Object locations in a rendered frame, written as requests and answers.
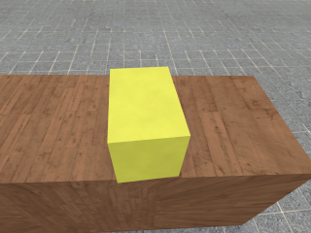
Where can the carton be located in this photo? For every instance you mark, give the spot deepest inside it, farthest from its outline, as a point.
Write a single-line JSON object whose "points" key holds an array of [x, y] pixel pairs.
{"points": [[148, 135]]}

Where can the pedestal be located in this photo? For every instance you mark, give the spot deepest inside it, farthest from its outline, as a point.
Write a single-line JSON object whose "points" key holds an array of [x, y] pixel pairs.
{"points": [[57, 174]]}

